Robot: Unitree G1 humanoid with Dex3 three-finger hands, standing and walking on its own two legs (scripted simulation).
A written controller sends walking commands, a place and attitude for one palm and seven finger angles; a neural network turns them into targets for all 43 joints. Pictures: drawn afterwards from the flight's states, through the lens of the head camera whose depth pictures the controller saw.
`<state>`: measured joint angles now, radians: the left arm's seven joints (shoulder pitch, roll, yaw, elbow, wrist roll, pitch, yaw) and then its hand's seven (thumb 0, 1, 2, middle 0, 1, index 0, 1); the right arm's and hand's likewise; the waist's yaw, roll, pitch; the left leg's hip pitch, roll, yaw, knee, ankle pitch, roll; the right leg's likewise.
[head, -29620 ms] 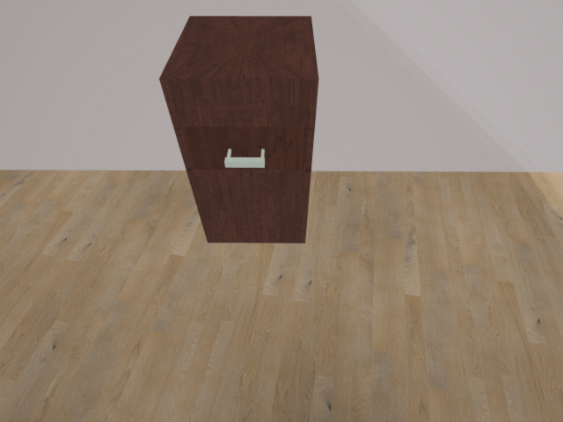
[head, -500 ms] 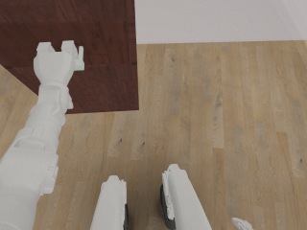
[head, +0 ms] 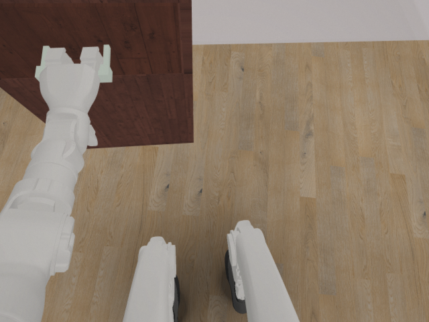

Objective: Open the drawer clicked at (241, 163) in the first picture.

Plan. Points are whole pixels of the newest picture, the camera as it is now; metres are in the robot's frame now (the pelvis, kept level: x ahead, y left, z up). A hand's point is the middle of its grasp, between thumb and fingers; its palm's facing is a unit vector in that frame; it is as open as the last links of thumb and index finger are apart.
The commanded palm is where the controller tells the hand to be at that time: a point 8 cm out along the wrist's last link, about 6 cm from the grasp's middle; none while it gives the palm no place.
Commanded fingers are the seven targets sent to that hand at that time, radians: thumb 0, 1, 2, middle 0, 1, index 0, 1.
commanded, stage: lower the fingers behind the handle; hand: left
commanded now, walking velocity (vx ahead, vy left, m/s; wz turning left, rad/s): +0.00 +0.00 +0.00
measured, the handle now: (76, 63) +0.60 +0.22 -0.02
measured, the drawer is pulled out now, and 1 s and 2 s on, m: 0.00 0.01 0.11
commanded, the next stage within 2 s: close the thumb around the handle in 0.14 s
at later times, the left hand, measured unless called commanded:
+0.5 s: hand (84, 100) +0.53 +0.21 -0.04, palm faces -0.04 -0.01 -1.00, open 12.1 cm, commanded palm +0.50 +0.20 +0.00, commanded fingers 0.00 0.28 0.64 -0.36 -1.28 -0.36 -1.28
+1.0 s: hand (85, 101) +0.53 +0.21 -0.04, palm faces -0.04 -0.01 -1.00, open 6.0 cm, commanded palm +0.50 +0.20 +0.00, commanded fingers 0.00 0.90 0.90 -0.40 -1.35 -0.40 -1.35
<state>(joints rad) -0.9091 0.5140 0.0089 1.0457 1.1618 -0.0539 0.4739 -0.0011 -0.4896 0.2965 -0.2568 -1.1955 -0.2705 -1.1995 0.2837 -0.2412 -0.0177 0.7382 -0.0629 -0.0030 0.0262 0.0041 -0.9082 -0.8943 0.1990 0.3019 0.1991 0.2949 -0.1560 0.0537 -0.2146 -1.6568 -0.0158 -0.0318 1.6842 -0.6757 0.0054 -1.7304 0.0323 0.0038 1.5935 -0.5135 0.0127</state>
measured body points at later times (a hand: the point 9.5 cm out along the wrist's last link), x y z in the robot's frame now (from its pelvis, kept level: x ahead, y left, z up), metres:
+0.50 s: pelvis +0.02 -0.01 +0.02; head +0.22 +0.00 +0.42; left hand +0.52 +0.20 +0.02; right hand +0.06 -0.28 -0.12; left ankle +0.03 +0.11 -0.52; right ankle +0.09 -0.12 -0.52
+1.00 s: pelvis +0.01 +0.00 +0.01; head +0.20 +0.00 +0.42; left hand +0.52 +0.20 +0.02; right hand +0.04 -0.27 -0.12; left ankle +0.03 +0.11 -0.52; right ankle +0.09 -0.12 -0.52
